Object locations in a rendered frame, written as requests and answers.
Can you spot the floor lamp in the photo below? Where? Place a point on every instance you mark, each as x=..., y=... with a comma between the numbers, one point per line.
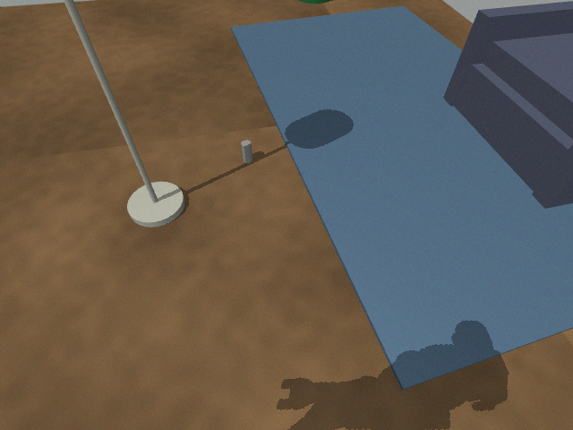
x=154, y=204

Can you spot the can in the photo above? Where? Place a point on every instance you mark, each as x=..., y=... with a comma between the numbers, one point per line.
x=247, y=151

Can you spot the armchair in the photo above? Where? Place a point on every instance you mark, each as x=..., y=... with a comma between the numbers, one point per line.
x=514, y=84

